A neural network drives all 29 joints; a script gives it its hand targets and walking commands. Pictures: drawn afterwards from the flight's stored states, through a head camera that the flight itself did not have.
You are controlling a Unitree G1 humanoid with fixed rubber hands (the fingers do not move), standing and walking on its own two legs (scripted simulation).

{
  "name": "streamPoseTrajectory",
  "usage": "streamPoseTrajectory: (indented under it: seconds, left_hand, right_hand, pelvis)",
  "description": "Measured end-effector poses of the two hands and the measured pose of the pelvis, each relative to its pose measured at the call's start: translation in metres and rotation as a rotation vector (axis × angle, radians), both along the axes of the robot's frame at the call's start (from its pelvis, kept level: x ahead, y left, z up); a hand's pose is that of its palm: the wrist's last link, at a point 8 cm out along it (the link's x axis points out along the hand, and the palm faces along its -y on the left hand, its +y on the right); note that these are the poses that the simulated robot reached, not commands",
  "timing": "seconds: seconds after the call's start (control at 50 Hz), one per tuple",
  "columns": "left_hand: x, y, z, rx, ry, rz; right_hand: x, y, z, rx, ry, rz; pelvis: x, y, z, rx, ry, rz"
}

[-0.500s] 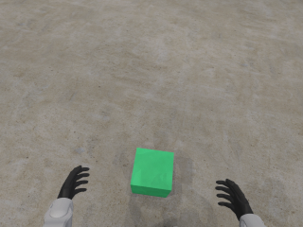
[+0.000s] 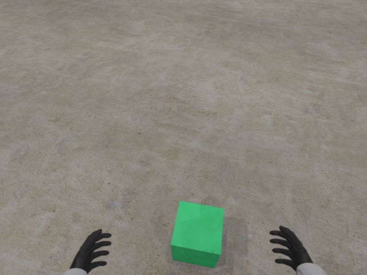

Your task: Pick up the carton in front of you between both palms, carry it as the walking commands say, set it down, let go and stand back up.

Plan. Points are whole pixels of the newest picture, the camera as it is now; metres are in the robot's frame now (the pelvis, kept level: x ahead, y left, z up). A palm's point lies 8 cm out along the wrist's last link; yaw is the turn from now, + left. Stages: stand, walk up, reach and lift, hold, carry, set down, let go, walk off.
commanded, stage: let go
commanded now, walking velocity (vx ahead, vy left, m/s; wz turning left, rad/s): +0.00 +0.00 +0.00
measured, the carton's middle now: (197, 235) +0.41 -0.05 -0.65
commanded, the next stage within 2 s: stand in 0.08 s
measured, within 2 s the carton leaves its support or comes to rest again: neither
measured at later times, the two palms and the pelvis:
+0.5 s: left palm out of the picture +0.11 +0.27 -0.08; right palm out of the picture +0.13 -0.29 -0.10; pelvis +0.00 -0.02 +0.00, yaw +1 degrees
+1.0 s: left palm out of the picture +0.09 +0.26 -0.09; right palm out of the picture +0.09 -0.31 -0.11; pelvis -0.01 -0.03 +0.00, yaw +2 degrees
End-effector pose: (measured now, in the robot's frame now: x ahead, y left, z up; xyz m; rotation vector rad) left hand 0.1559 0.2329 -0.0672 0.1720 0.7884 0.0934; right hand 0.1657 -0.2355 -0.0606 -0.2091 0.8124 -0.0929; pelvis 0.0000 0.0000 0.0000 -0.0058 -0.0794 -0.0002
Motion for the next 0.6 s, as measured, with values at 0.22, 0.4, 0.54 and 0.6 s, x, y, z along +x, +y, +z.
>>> streamPoseTrajectory:
  seconds: [0.22, 0.4, 0.54, 0.6]
  left_hand:
    - [-0.019, 0.025, -0.007, 0.124, 0.046, 0.070]
    - [-0.039, 0.041, -0.007, 0.190, 0.103, 0.121]
    - [-0.044, 0.030, -0.014, 0.174, 0.133, 0.124]
    - [-0.045, 0.026, -0.016, 0.166, 0.142, 0.124]
  right_hand:
    - [-0.010, -0.034, -0.018, -0.047, -0.018, -0.028]
    - [-0.026, -0.052, -0.037, -0.075, 0.058, -0.032]
    - [-0.035, -0.057, -0.043, -0.081, 0.102, -0.037]
    - [-0.039, -0.060, -0.044, -0.086, 0.116, -0.040]
  pelvis:
    - [-0.001, -0.010, -0.004, 0.003, 0.041, 0.009]
    - [0.002, -0.016, -0.004, 0.006, 0.052, 0.020]
    - [0.002, -0.021, -0.003, 0.007, 0.049, 0.026]
    - [0.002, -0.023, -0.002, 0.008, 0.047, 0.027]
